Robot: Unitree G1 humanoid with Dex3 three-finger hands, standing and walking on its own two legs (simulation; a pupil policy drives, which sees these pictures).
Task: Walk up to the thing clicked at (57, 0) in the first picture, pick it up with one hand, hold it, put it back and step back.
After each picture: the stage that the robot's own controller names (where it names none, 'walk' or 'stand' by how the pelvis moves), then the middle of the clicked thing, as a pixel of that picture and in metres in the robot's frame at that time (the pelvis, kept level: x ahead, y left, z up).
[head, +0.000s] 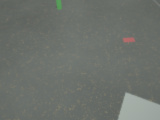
stand; (58, 0) +2.17 +0.36 -0.65
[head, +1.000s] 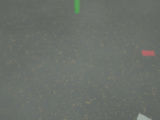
walk; (76, 4) +2.06 +0.23 -0.64
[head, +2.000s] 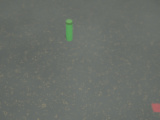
walk; (69, 30) +1.41 +0.21 -0.62
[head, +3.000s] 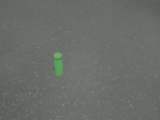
walk; (58, 64) +0.94 +0.20 -0.64
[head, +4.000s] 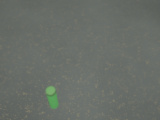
walk; (52, 98) +0.59 +0.21 -0.64
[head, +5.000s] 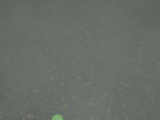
stand; out of the picture +0.38 +0.19 -0.63
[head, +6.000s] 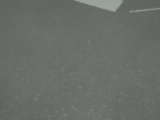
stand; out of the picture +0.37 +0.19 -0.66
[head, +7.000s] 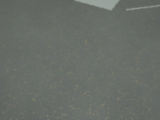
stand; out of the picture +0.37 +0.20 -0.66
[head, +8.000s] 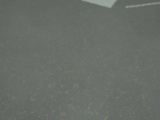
stand; out of the picture +0.35 +0.21 -0.66
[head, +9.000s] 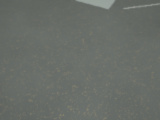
stand; out of the picture +0.35 +0.21 -0.66
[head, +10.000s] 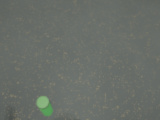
go down; (45, 106) +0.38 +0.20 -0.56
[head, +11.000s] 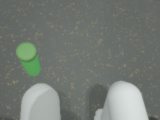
go down; (30, 61) +0.44 +0.21 -0.26
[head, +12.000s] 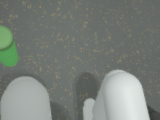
close in; (5, 49) +0.44 +0.23 -0.21
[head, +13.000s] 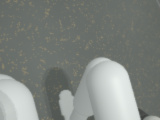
close; out of the picture +0.43 +0.26 -0.16
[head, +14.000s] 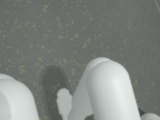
lift; out of the picture +0.42 +0.27 -0.16
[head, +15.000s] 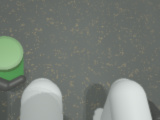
lift; (9, 66) +0.34 +0.24 -0.03
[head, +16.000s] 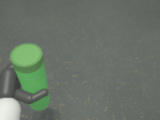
hold; (34, 82) +0.31 +0.16 +0.08
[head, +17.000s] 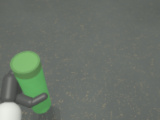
hold; (34, 87) +0.31 +0.17 +0.04
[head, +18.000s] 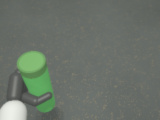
crouch; (40, 86) +0.32 +0.15 +0.04
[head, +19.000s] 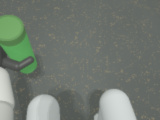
crouch; (19, 50) +0.43 +0.18 -0.04
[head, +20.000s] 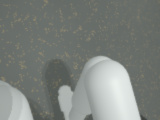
lower; out of the picture +0.44 +0.27 -0.17
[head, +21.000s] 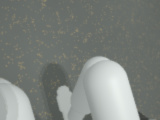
lower; out of the picture +0.44 +0.27 -0.16
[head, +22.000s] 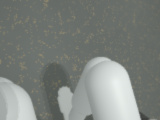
lower; out of the picture +0.44 +0.28 -0.16
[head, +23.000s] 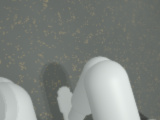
lower; out of the picture +0.44 +0.28 -0.16
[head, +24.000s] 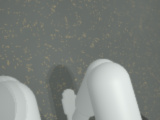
loosen; out of the picture +0.43 +0.24 -0.15
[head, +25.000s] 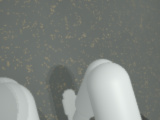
withdraw; out of the picture +0.43 +0.25 -0.17
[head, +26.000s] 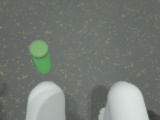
walk; (41, 59) +0.46 +0.19 -0.27
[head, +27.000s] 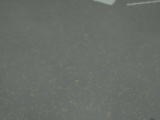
stand; out of the picture +0.37 +0.16 -0.59
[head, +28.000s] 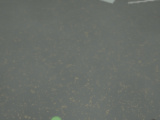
stand; out of the picture +0.39 +0.17 -0.60
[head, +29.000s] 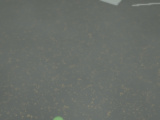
stand; out of the picture +0.39 +0.17 -0.62
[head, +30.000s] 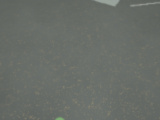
walk; out of the picture +0.40 +0.17 -0.65
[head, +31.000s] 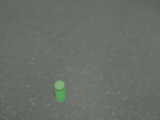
walk; (60, 91) +0.55 +0.13 -0.64
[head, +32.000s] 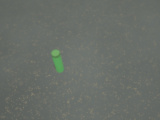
walk; (57, 61) +0.85 +0.27 -0.62
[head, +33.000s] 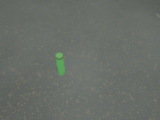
stand; (60, 64) +0.99 +0.22 -0.64
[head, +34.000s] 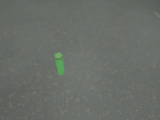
stand; (59, 64) +1.00 +0.23 -0.66
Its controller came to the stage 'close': yes
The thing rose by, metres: 0.69
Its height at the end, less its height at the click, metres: +0.00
